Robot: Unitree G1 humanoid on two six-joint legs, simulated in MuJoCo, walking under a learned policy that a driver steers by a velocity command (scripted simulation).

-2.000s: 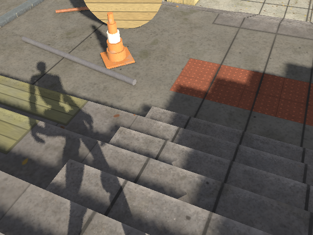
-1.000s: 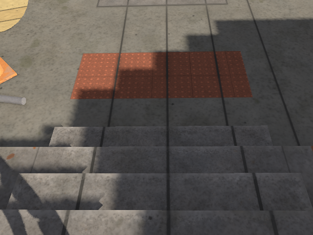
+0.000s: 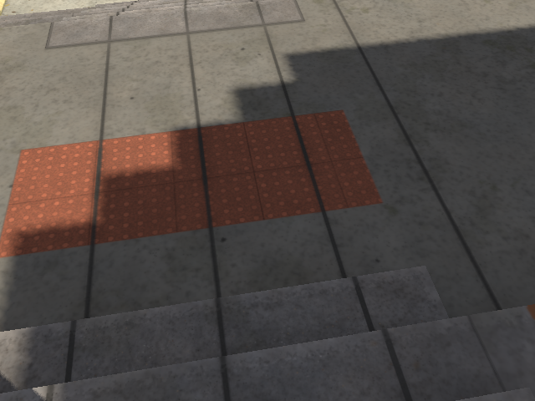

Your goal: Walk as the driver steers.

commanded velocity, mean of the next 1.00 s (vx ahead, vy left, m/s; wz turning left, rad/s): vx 0.20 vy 0.00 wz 0.00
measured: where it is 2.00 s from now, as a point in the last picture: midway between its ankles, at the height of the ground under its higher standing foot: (277, 363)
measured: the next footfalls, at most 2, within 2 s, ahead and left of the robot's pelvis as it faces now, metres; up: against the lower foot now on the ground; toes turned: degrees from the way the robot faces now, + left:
left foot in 0.36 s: +0.32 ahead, +0.13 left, -0.14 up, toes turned -2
right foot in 0.84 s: +0.24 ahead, -0.16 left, +0.00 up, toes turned +3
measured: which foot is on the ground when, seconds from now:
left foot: up 0.00-0.34, down 0.36-1.00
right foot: down 0.00-0.34, up 0.36-0.82, down 0.84-1.00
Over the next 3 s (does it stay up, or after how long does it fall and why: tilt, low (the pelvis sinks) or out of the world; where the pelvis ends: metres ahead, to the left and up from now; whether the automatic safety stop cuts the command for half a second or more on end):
stays up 0.91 -0.04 -0.41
